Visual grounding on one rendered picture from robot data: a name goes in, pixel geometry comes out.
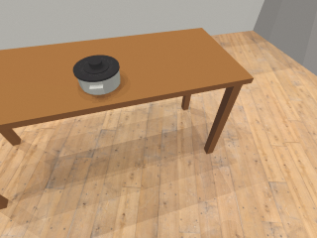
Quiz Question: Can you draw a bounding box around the table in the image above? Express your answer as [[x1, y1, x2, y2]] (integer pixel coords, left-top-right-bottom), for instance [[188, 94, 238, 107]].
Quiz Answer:
[[0, 28, 254, 209]]

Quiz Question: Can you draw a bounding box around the lid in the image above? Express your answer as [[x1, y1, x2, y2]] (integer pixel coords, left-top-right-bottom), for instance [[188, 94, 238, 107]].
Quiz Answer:
[[72, 55, 120, 82]]

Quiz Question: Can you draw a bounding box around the knob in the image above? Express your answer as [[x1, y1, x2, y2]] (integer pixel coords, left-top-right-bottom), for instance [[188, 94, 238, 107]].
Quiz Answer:
[[88, 58, 102, 67]]

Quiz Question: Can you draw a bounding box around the pot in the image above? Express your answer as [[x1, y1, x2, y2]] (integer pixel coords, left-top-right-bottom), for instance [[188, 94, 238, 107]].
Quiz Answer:
[[77, 70, 121, 95]]

